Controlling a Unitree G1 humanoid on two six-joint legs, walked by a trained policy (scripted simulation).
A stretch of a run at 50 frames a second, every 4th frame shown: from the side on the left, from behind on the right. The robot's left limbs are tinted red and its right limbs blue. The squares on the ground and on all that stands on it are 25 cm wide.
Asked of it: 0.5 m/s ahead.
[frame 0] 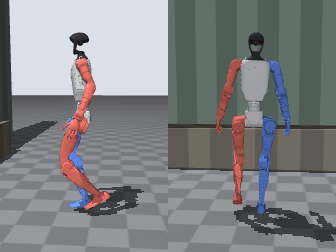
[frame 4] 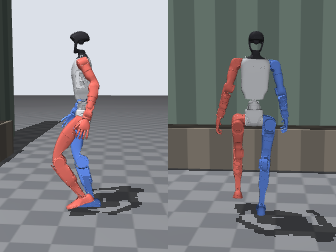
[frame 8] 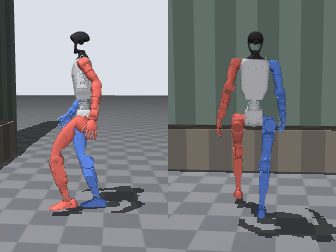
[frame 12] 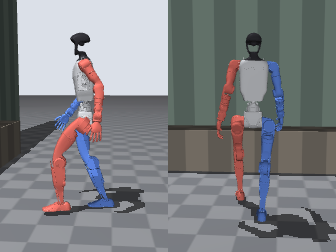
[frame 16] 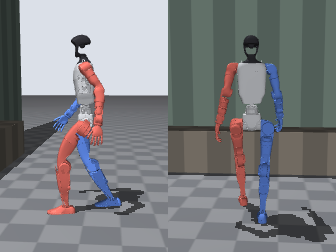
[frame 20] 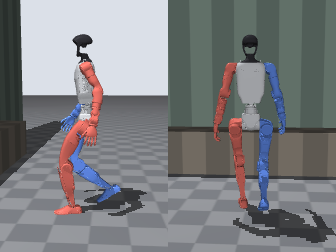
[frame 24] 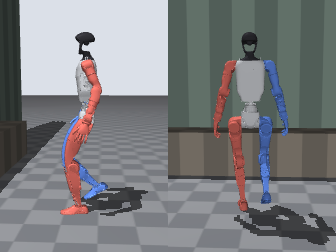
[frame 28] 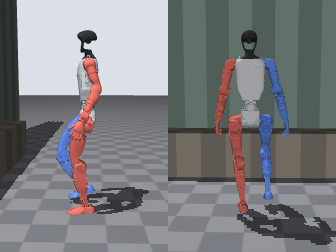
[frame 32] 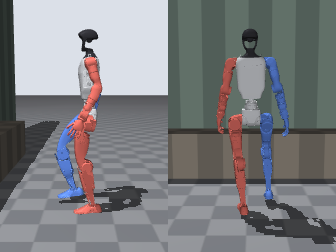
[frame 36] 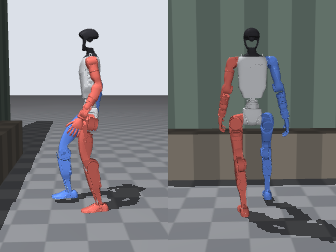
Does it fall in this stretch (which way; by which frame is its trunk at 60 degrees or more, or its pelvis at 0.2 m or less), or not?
no
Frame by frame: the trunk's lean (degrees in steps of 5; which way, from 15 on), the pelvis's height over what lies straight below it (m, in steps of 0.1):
0: 5, 0.8
4: 5, 0.8
8: 5, 0.8
12: 5, 0.8
16: 5, 0.7
20: 5, 0.8
24: 0, 0.8
28: 0, 0.8
32: 0, 0.8
36: 0, 0.8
